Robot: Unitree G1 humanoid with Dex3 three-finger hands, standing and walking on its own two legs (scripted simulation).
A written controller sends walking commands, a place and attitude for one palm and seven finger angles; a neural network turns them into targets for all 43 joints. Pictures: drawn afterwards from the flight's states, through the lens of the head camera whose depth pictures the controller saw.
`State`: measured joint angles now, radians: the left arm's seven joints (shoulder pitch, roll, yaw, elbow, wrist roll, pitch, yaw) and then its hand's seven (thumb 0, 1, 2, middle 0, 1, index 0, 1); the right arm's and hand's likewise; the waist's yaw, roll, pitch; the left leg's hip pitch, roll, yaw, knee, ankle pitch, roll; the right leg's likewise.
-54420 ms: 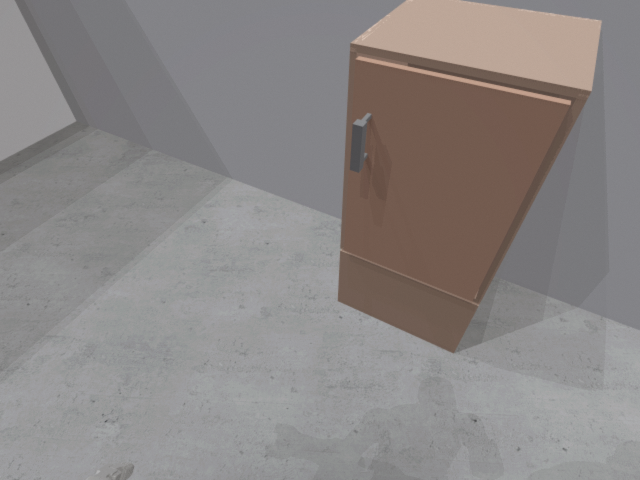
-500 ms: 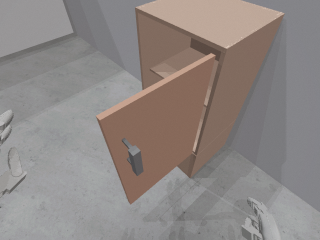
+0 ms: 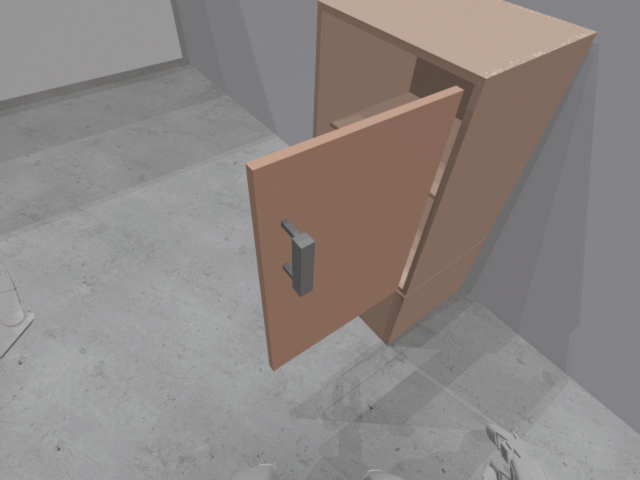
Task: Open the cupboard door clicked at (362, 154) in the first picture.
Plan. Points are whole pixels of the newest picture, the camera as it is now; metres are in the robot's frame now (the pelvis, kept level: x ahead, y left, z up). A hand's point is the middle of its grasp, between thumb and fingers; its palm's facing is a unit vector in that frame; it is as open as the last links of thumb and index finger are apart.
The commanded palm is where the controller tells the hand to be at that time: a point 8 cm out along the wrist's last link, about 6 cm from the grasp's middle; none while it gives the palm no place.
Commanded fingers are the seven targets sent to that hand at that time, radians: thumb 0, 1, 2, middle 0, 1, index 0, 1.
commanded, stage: step back with the hand held close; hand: left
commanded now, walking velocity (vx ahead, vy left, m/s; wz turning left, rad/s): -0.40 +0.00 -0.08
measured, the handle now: (295, 257) +0.43 +0.06 +0.01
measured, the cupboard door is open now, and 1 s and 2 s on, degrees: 88 88 88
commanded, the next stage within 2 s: stop stepping back and stand still in 0.32 s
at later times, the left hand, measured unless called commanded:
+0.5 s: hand (22, 435) +0.12 +0.21 +0.20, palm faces +0.28 -0.86 -0.42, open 7.4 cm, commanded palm +0.06 +0.26 +0.20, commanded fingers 0.00 0.90 0.90 -0.20 -0.30 -0.20 -0.30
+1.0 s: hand out of the picture +0.01 +0.22 +0.21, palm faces +0.34 -0.82 -0.45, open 7.4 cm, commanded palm -0.03 +0.26 +0.20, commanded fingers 0.00 0.90 0.90 -0.20 -0.30 -0.20 -0.30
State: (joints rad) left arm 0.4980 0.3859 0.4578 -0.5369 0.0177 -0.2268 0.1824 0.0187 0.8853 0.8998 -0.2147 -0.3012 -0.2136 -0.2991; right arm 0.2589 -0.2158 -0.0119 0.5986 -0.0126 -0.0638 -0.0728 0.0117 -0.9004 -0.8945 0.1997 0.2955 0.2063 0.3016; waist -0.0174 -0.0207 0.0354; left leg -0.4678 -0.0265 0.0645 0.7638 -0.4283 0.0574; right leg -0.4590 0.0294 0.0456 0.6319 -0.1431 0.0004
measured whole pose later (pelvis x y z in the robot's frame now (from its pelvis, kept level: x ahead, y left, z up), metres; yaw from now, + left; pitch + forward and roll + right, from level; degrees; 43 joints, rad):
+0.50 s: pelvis -0.12 -0.01 +0.02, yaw -9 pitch +2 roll +0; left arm 0.51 0.46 0.42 -0.61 -0.03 -0.24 0.14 0.02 0.88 0.90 -0.21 -0.30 -0.21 -0.30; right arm 0.14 -0.16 0.03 0.66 0.00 -0.11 -0.04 0.01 -0.90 -0.89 0.20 0.30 0.21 0.30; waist 0.04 -0.09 0.00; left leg -0.57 0.01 0.08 0.76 -0.31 -0.03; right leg -0.13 0.00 0.04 0.51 -0.41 0.01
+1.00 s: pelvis -0.22 -0.01 +0.03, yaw -9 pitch -1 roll +3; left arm 0.53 0.41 0.42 -0.44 0.00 -0.23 0.14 0.02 0.88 0.90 -0.22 -0.30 -0.22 -0.30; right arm 0.32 -0.22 -0.02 0.71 -0.01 -0.11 -0.09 0.01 -0.90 -0.89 0.20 0.30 0.20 0.30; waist 0.00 -0.06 -0.08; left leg -0.43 0.04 0.05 0.86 -0.32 0.01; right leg -0.28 -0.02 -0.08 0.49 -0.23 -0.07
